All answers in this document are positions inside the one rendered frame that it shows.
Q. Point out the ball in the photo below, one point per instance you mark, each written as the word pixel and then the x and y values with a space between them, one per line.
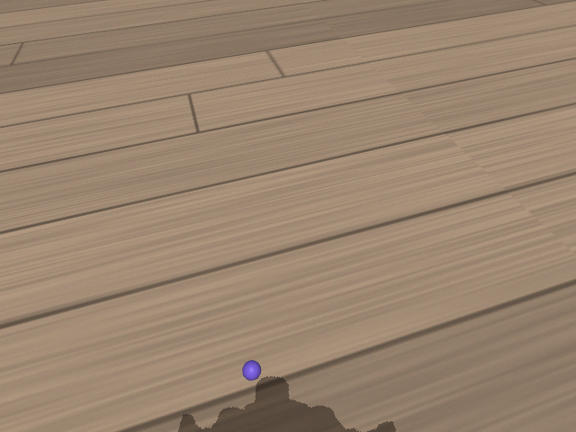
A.
pixel 251 370

